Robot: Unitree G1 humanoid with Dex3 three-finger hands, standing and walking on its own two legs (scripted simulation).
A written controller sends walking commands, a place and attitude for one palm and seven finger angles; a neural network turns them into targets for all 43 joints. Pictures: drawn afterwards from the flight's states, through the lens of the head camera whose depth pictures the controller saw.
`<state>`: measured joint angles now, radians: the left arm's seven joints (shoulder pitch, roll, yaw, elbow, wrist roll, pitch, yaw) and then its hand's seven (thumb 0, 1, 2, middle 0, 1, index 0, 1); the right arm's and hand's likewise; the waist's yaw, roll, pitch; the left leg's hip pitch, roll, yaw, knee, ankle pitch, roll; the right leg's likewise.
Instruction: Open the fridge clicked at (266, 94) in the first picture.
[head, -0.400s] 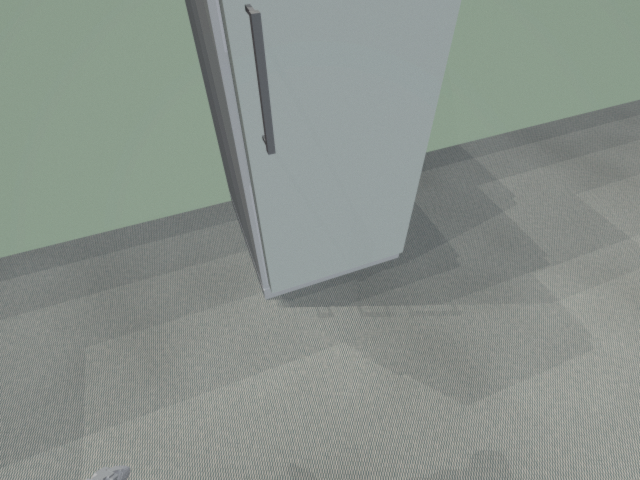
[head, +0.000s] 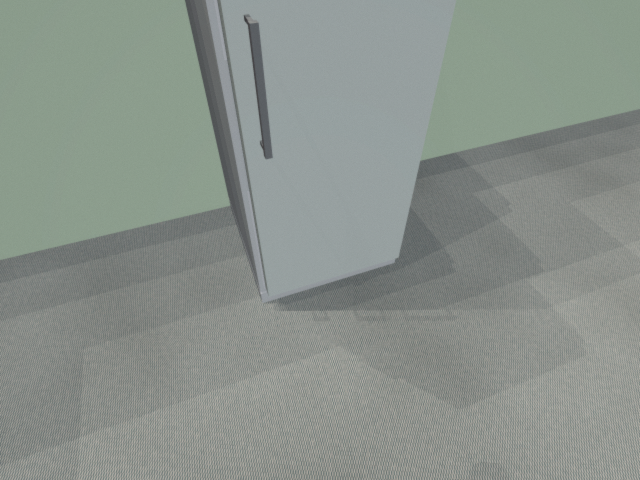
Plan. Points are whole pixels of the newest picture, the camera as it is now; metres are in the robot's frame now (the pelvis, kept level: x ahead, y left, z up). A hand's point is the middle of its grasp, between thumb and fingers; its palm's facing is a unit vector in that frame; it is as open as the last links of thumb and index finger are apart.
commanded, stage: stand and wait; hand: left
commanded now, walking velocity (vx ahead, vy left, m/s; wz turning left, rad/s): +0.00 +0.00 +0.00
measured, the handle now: (259, 93) +0.83 +0.18 +0.09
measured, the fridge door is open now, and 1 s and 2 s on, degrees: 0 0 0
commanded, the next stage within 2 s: look at it before walking up in 0.46 s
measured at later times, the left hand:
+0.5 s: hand out of the picture +0.06 +0.24 -0.15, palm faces -0.03 -0.94 -0.34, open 7.4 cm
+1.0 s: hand out of the picture +0.08 +0.25 -0.15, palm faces -0.03 -0.94 -0.34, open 7.4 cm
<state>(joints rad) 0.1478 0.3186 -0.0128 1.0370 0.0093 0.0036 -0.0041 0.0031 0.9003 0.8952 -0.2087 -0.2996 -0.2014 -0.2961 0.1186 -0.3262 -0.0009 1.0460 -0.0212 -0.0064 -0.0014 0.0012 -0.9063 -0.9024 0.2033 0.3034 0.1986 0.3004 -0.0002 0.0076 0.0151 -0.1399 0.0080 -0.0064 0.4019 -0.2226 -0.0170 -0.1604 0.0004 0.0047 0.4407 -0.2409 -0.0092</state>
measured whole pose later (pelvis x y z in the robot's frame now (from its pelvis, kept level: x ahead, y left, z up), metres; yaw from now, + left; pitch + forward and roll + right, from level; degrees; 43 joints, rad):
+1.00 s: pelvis +0.00 +0.00 +0.00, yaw +0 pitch -2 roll +0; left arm 0.13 0.34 -0.01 1.08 0.01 0.00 0.00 0.00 0.90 0.90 -0.21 -0.30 -0.20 -0.30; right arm 0.12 -0.34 0.00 1.10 -0.02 -0.01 0.00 0.00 -0.91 -0.90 0.20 0.30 0.20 0.30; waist 0.00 0.01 0.03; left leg -0.13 0.01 -0.01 0.35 -0.19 -0.02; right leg -0.14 0.00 0.00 0.38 -0.20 -0.01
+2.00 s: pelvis -0.03 +0.01 -0.01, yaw +19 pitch +0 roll +1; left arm 0.23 0.18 0.04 0.96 0.01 0.03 0.03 0.00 0.91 0.90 -0.20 -0.30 -0.20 -0.30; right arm 0.25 -0.19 -0.06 1.00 -0.02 0.04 0.00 0.00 -0.91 -0.90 0.20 0.30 0.20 0.30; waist -0.02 0.02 0.02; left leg -0.33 -0.08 -0.07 0.51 -0.19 0.02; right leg -0.23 -0.03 -0.02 0.53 -0.32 0.02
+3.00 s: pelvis +0.24 +0.00 -0.01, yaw +18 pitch -1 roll -3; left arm 0.23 0.18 0.05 1.07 0.03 -0.02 0.01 0.00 0.93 0.90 -0.21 -0.30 -0.20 -0.30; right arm 0.23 -0.18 -0.07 1.01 -0.04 -0.01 0.00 0.00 -0.91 -0.90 0.20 0.30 0.19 0.30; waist -0.03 0.02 0.01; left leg -0.45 0.14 0.13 0.89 -0.38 -0.01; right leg -0.23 0.00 -0.17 0.51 -0.26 -0.03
